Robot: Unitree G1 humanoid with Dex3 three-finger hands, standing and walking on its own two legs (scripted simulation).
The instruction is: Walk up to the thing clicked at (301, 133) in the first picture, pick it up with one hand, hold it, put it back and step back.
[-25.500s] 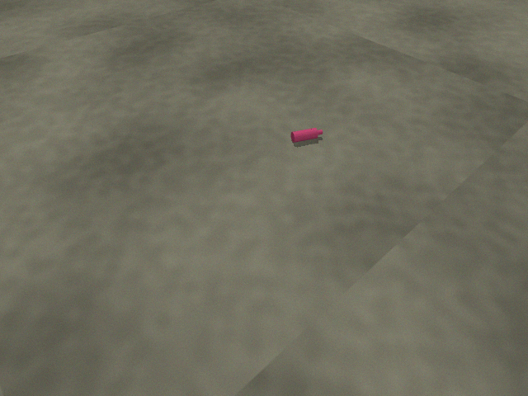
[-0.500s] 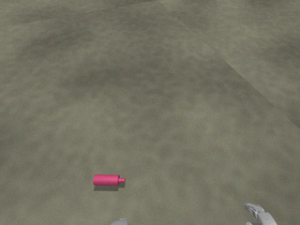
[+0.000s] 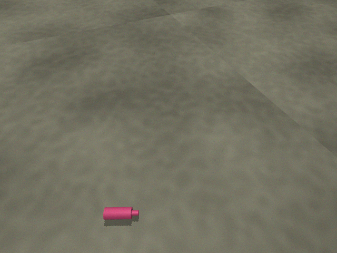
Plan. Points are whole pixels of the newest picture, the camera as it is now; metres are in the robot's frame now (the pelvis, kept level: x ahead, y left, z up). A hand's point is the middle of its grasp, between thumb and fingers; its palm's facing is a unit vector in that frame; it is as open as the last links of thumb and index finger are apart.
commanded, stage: walk up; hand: left
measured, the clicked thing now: (121, 213) +0.47 +0.26 -0.74
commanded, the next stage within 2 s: none
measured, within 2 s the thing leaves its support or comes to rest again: neither
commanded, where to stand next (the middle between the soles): +0.07 +0.03 m, yaw +0 degrees
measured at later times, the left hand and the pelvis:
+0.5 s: hand out of the picture +0.08 +0.26 -0.15, palm faces -0.01 -0.92 -0.38, open 7.3 cm; pelvis +0.01 +0.00 +0.00, yaw +1 degrees
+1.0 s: hand out of the picture -0.04 +0.27 -0.15, palm faces +0.02 -0.87 -0.49, open 7.3 cm; pelvis -0.07 -0.02 -0.02, yaw +2 degrees
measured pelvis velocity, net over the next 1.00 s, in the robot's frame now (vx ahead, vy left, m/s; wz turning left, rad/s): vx -0.07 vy -0.02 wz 0.03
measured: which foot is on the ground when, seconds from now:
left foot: down 0.00-0.88, up 0.90-1.00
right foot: down 0.00-1.00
